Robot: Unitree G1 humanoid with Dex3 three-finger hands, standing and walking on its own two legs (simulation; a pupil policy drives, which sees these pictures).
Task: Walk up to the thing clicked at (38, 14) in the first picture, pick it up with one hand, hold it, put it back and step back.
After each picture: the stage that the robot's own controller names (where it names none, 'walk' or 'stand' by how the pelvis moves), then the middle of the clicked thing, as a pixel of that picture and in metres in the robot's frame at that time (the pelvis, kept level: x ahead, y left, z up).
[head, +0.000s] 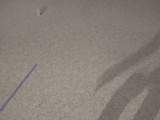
stand; (38, 11) +2.01 +0.69 -0.72
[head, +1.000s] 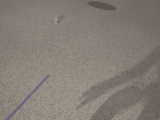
walk; (56, 19) +1.93 +0.37 -0.69
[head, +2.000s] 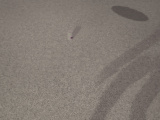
walk; (70, 34) +1.32 +0.17 -0.71
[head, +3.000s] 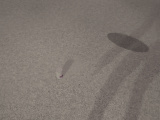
walk; (59, 73) +0.88 +0.20 -0.71
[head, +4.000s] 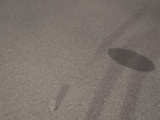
walk; (53, 105) +0.55 +0.22 -0.71
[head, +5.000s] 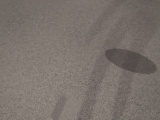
stand; out of the picture +0.35 +0.23 -0.71
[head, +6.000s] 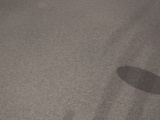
stand; out of the picture +0.32 +0.24 -0.72
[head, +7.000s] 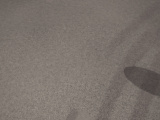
stand; out of the picture +0.31 +0.20 -0.71
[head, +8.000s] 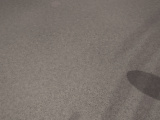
stand; out of the picture +0.31 +0.22 -0.72
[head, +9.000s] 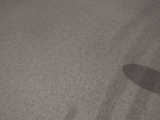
walk; out of the picture +0.30 +0.22 -0.72
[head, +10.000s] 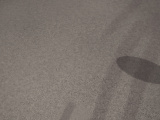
stand; out of the picture +0.32 +0.22 -0.71
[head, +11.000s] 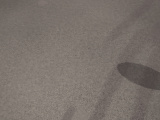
stand; out of the picture +0.35 +0.23 -0.72
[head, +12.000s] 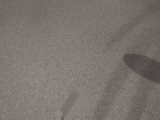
stand; (58, 116) +0.40 +0.19 -0.70
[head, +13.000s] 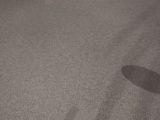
stand; out of the picture +0.35 +0.20 -0.72
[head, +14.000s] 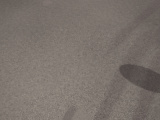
stand; out of the picture +0.36 +0.22 -0.72
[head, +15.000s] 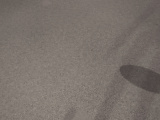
stand; out of the picture +0.35 +0.22 -0.72
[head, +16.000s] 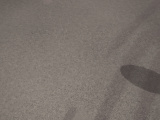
stand; out of the picture +0.34 +0.22 -0.72
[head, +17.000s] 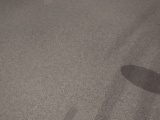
stand; out of the picture +0.34 +0.22 -0.73
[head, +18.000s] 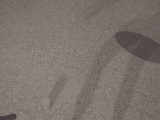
go down; (46, 103) +0.38 +0.22 -0.61
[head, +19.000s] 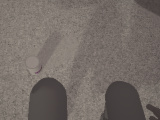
go down; (34, 65) +0.42 +0.26 -0.31
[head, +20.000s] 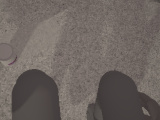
close in; (6, 55) +0.41 +0.28 -0.25
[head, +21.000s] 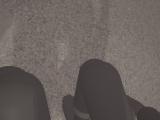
close; out of the picture +0.40 +0.31 -0.21
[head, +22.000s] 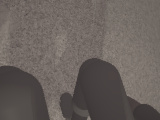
close; out of the picture +0.38 +0.31 -0.22
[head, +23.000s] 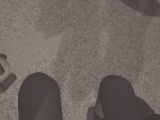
lift; out of the picture +0.31 +0.29 -0.11
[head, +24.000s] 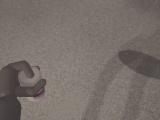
lift; (33, 84) +0.32 +0.18 +0.03
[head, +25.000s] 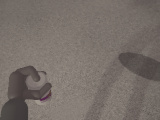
hold; (40, 89) +0.32 +0.17 -0.01
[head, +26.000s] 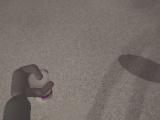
hold; (41, 87) +0.33 +0.17 -0.01
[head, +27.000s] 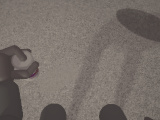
crouch; (26, 66) +0.39 +0.21 -0.07
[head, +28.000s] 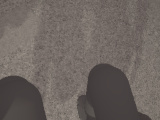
lower; out of the picture +0.41 +0.30 -0.18
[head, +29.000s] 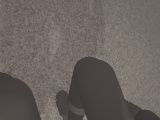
lower; out of the picture +0.40 +0.33 -0.22
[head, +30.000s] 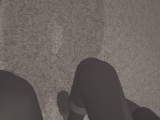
lower; out of the picture +0.40 +0.33 -0.22
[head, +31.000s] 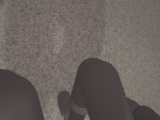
lower; out of the picture +0.39 +0.32 -0.22
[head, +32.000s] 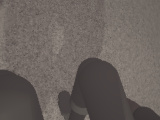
lower; out of the picture +0.39 +0.32 -0.22
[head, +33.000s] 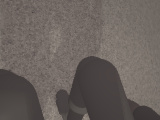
withdraw; out of the picture +0.39 +0.30 -0.22
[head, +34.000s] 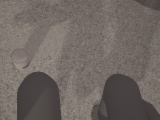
walk; (21, 59) +0.41 +0.27 -0.29
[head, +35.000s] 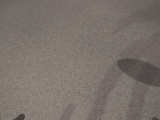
stand; out of the picture +0.36 +0.20 -0.65
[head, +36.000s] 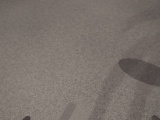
stand; out of the picture +0.37 +0.22 -0.66
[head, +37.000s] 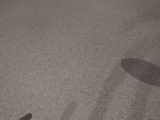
stand; out of the picture +0.37 +0.21 -0.67
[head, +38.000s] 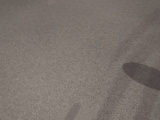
walk; out of the picture +0.39 +0.21 -0.72
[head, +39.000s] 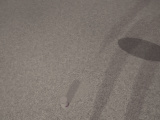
walk; (64, 102) +0.50 +0.23 -0.70
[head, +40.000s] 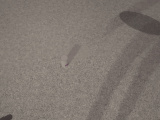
walk; (64, 61) +0.77 +0.18 -0.69
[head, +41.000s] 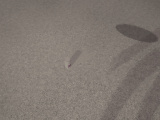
stand; (67, 62) +0.99 +0.20 -0.70
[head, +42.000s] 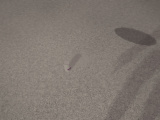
stand; (67, 66) +0.99 +0.20 -0.73
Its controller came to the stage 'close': yes
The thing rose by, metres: 0.70
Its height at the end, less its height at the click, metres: +0.00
